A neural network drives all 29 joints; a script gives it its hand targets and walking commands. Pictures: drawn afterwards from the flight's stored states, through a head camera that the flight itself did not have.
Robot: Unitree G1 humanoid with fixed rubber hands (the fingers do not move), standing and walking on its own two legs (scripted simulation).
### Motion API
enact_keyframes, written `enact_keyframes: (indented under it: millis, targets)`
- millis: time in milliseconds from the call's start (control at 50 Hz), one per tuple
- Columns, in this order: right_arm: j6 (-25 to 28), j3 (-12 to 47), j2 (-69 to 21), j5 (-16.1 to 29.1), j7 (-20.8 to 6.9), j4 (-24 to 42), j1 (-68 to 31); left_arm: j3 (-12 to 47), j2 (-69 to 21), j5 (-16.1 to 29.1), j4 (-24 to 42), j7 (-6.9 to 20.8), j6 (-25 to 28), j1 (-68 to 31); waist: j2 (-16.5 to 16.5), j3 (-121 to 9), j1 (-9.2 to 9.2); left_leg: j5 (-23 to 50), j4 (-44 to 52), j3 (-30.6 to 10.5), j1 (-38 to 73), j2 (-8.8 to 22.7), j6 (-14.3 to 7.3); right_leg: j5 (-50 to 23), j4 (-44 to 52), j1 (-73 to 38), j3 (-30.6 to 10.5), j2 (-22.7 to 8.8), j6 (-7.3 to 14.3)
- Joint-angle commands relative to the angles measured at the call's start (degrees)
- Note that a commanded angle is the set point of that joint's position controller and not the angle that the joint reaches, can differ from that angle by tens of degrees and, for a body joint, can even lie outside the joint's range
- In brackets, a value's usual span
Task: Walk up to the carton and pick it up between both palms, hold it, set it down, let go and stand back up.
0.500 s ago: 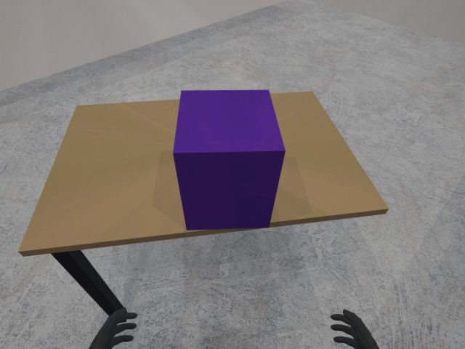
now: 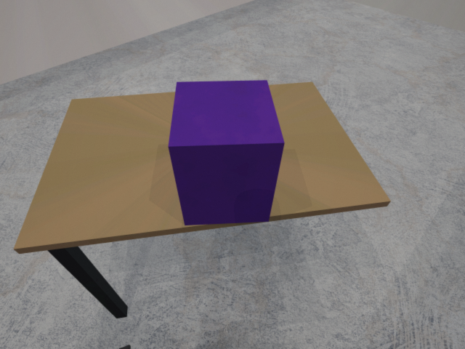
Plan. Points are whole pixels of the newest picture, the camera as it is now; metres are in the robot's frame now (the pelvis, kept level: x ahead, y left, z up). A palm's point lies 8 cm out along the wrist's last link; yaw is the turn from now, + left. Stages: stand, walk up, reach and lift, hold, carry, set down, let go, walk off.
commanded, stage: stand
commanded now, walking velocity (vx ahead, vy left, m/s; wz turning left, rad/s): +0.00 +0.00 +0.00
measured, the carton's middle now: (224, 154) +0.53 +0.02 +0.02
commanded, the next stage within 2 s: walk up in 1.62 s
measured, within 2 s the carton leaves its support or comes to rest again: neither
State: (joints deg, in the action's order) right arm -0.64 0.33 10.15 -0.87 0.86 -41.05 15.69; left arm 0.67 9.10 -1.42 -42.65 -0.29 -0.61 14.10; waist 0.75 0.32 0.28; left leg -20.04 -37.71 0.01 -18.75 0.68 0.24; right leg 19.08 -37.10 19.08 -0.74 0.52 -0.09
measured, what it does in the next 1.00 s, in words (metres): stands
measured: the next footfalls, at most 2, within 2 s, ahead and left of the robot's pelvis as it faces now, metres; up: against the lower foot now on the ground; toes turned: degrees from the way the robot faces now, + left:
none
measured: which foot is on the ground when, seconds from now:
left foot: down 0.00-1.00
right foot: down 0.00-1.00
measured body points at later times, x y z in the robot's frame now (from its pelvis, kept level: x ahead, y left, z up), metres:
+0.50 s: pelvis +0.00 -0.01 +0.01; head +0.01 -0.01 +0.46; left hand +0.07 +0.23 -0.13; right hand +0.07 -0.25 -0.13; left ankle +0.00 +0.12 -0.72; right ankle +0.00 -0.12 -0.72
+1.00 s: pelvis +0.00 -0.01 +0.02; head +0.02 -0.01 +0.46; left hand +0.03 +0.22 -0.14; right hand +0.01 -0.23 -0.14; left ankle +0.00 +0.12 -0.72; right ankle +0.00 -0.12 -0.72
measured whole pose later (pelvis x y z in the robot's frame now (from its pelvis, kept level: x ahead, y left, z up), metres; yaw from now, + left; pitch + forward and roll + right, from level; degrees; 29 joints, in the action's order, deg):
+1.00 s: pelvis +0.00 -0.01 +0.02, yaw +0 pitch +0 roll +0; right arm 0.2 -0.4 9.1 -0.5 1.7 -59.3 17.6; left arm 0.1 8.8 -0.9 -60.8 -1.5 0.1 15.0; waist 0.1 1.8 0.4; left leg -15.2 -27.5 -0.1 -12.1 1.1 0.8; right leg 14.4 -27.3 12.6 -0.6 0.9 0.6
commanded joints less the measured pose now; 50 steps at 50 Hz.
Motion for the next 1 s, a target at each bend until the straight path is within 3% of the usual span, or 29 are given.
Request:
enact_keyframes:
  millis: [0,40,60,80,100,160,180,200,220,240,300,360,380,400,440,460,480,540,580,620,640,660,700,740,780,860,880,960,980]
  targets:
    - [0.95,-2.19,6.01,-0.77,0.0,4.23,-1.59,-1.68,4.56,-0.09,4.01,-0.33,0.95,-2.55,1.89,-0.24,-0.18,9.88,7.44,-2.89,1.48,2.21,-1.3,-8.11,6.09,-0.15,-2.72,-2.23,1.72]
    - [1.22,-1.8,6.32,-0.3,0.0,3.18,0.84,-2.77,8.24,-0.02,3.73,-0.3,0.78,-0.22,1.16,-3.84,-0.43,6.41,9.03,-3.23,0.99,2.36,-1.61,-5.74,4.72,-2.23,-1.13,-1.67,1.44]
    - [1.29,-1.64,5.36,-0.54,0.27,4.24,-1.94,-3.17,7.39,-0.06,3.62,-0.24,0.39,-2.54,5.33,0.14,-1.07,6.38,10.02,-3.55,-0.91,3.16,-1.83,-6.36,6.29,0.43,-1.64,-1.76,1.33]
    - [1.4,-2.03,5.76,-1.33,-0.18,4.27,-1.5,-1.97,4.41,-0.79,3.69,-0.21,0.41,-4.5,0.18,-1.77,0.56,6.55,9.42,-3.37,1.06,2.45,-1.54,-5.86,4.88,0.0,-0.91,-1.29,0.72]
    - [1.77,-2.73,8.04,-0.31,-0.24,3.32,0.99,-1.81,7.02,0.25,2.5,0.43,0.99,-0.67,2.05,-3.76,-0.36,11.82,8.95,-4.04,2.62,3.62,-2.44,-8.93,4.51,-1.7,-1.01,-1.46,0.46]
    - [1.92,-2.71,7.96,-0.33,0.76,1.7,2.42,-2.53,5.45,0.14,0.6,0.76,1.87,-0.21,-3.6,-3.93,-1.56,14.18,8.62,-3.88,2.15,3.11,-1.87,-13.73,5.72,-4.87,-1.07,-1.98,0.88]
    - [1.74,-2.62,7.22,0.13,0.74,0.0,3.53,-2.52,7.37,-0.06,0.98,0.07,1.85,-1.31,0.85,-4.65,-0.79,15.35,8.32,-3.27,5.29,3.45,-1.55,-14.38,4.91,-2.67,-2.13,-2.65,1.42]
    - [1.42,-2.65,7.38,0.33,0.59,0.16,4.26,-2.53,7.57,0.06,-0.03,0.23,1.64,0.76,-1.76,-3.18,0.95,15.78,7.58,-3.03,5.53,2.96,-2.3,-15.22,6.25,-2.38,-2.88,-2.53,1.02]
    - [1.17,-2.27,5.97,-0.51,0.62,1.15,1.19,-2.52,7.17,0.04,-0.65,-0.64,1.24,-0.04,1.57,-2.9,0.08,14.36,8.66,-2.07,2.26,2.83,-2.04,-13.26,6.9,-3.41,-3.68,-3.76,1.58]
    - [1.16,-2.53,5.09,-0.18,0.47,1.26,-0.45,-1.81,5.51,0.52,-0.91,-0.19,0.77,-1.29,-0.21,-4.65,1.14,10.45,7.76,-2.12,5.29,2.73,-1.89,-13.24,7.72,-2.41,-3.4,-3.12,1.4]
    - [0.45,-2.9,6.26,-0.9,0.54,-0.65,0.0,-1.95,7.27,-0.11,-1.29,-0.76,0.98,-0.79,-4.42,3.74,-0.72,6.84,9.79,-2.74,-0.04,1.72,-2.36,-4.0,10.83,-0.05,-6.07,-4.64,3.1]
    - [1.11,-2.74,6.53,-0.57,0.63,-1.55,0.77,-2.39,6.75,-0.13,-2.62,-0.64,0.89,1.03,1.84,-0.7,-1.28,7.76,9.54,-1.42,3.3,1.89,-1.13,-4.55,10.6,-1.9,-5.9,-3.75,3.0]
    - [1.87,-3.09,7.93,-0.3,0.57,-2.01,1.42,-2.18,6.84,-0.01,-2.66,-0.32,1.23,-0.6,1.04,-0.97,-0.12,9.11,9.64,-2.73,5.56,2.6,-0.9,-7.23,12.49,-0.56,-6.78,-4.47,2.84]
    - [2.04,-3.32,7.75,0.23,-0.78,-2.97,4.38,-2.95,10.77,-0.21,-3.77,-0.42,1.25,0.72,-5.22,-0.99,1.36,8.69,9.97,-2.62,3.63,1.6,-0.8,-6.74,10.43,-2.79,-4.55,-3.43,1.9]
    - [1.98,-2.53,6.82,0.27,-0.33,-3.31,0.21,-3.04,8.9,0.77,-3.97,0.15,2.07,0.86,-1.31,-3.44,-1.13,12.51,10.65,-3.3,5.6,3.31,-1.82,-11.06,8.74,-4.65,-2.93,-2.94,1.72]
    - [2.41,-3.16,6.82,0.99,-0.33,-4.63,4.29,-2.55,7.63,0.33,-4.87,-0.37,1.9,-0.03,-0.94,-4.16,1.64,13.33,9.62,-2.22,9.63,2.53,-1.27,-11.72,9.99,-1.85,-3.75,-3.1,2.17]
    - [1.84,-2.98,6.6,-0.46,0.23,-5.76,2.2,-2.82,8.41,0.12,-4.92,-0.48,1.64,-1.07,1.75,-1.4,-0.08,13.54,9.94,-2.85,6.16,2.73,-1.65,-11.1,9.47,-2.15,-2.78,-2.74,1.54]
    - [0.7,-3.21,6.54,0.13,0.69,-6.86,3.26,-2.25,5.81,0.14,-6.75,-0.8,1.6,2.28,0.54,0.02,0.41,7.14,10.53,-3.87,5.62,3.24,-1.27,-9.21,11.91,-1.57,-3.47,-3.41,2.65]
    - [0.25,-2.78,6.2,-0.06,1.02,-7.77,2.82,-1.84,6.94,0.19,-8.39,-1.1,1.36,1.04,-6.66,1.27,0.43,10.67,11.02,-2.83,4.55,2.93,-1.6,-7.13,14.05,-3.4,-5.65,-4.12,2.75]
    - [0.6,-3.8,8.72,0.1,0.9,-9.7,4.21,-1.55,5.21,0.73,-9.09,-1.13,1.13,1.61,-2.34,-0.08,0.51,8.23,11.21,-3.04,5.08,2.91,-1.28,-12.87,13.61,-4.89,-4.71,-4.06,2.66]
    - [0.95,-2.69,5.65,-0.52,0.68,-10.01,4.14,-1.52,6.17,1.26,-10.23,-1.52,1.24,3.47,-5.21,1.02,0.03,9.28,11.61,-3.23,4.65,2.74,-1.62,-12.1,14.52,-5.79,-5.66,-4.95,2.46]
    - [0.85,-1.55,2.68,-0.1,0.84,-10.99,3.27,-2.37,7.76,0.69,-10.93,-1.2,1.12,4.71,0.63,-0.13,-0.11,10.74,12.22,-3.6,5.55,3.44,-1.99,-11.53,14.27,-5.7,-5.23,-5.21,2.77]
    - [1.05,-1.87,4.14,-0.18,1.29,-12.37,5.4,-2.29,6.98,0.78,-11.88,-1.16,1.45,2.83,-3.46,0.08,-0.29,10.43,14.61,-2.74,6.4,3.06,-0.84,-9.99,14.23,-5.68,-5.21,-5.28,2.77]
    - [1.67,-2.53,7.39,-0.13,0.81,-11.36,0.73,-2.35,7.03,0.71,-12.35,-1.76,1.56,3.53,3.79,0.82,-0.49,11.91,14.94,-4.86,4.98,3.8,-1.73,-13.58,12.68,-6.94,-4.75,-4.57,3.09]
    - [1.7,-2.28,4.83,0.85,0.73,-14.16,4.67,-1.39,4.95,-0.06,-13.71,-1.46,0.86,1.84,-0.42,3.56,1.22,12.14,13.94,-2.94,4.84,3.69,-0.42,-11.15,14.34,-4.15,-4.51,-3.89,2.96]
    - [1.38,-2.35,6.64,0.32,2.02,-15.48,5.93,-1.56,5.19,1.29,-15.39,-1.07,1.62,4.71,0.05,-0.86,-0.38,11.62,14.45,-4.53,8.45,4.39,-2.0,-13.72,14.01,-5.95,-3.32,-3.14,2.16]
    - [1.53,-2.6,5.67,0.6,1.49,-15.81,5.23,-1.53,6.88,0.17,-15.68,-1.07,1.73,3.34,-1.82,1.23,0.84,11.49,15.23,-5.96,6.81,4.65,-2.33,-11.96,14.31,-4.77,-3.18,-3.35,2.42]
    - [1.46,-2.3,7.26,0.45,1.03,-16.88,3.61,-1.81,7.15,0.09,-16.57,-1.3,1.33,1.74,3.97,0.7,0.82,10.68,15.38,-2.25,6.9,3.79,-0.88,-12.59,14.49,-5.41,-4.06,-4.43,2.22]
    - [1.52,-1.75,4.3,-0.02,1.08,-16.52,3.92,-2.47,6.85,0.71,-16.12,-1.65,1.26,0.78,0.56,1.44,0.26,12.06,16.61,-3.63,6.04,4.19,-1.21,-9.57,13.53,-6.06,-3.92,-3.96,2.62]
